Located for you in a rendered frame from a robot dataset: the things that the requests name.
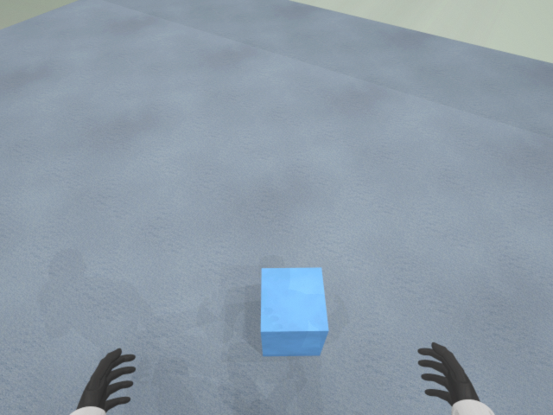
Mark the carton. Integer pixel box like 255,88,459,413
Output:
261,268,328,356

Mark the robot left hand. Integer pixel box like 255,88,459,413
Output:
76,348,136,413

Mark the robot right hand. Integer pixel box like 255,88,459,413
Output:
417,342,480,406

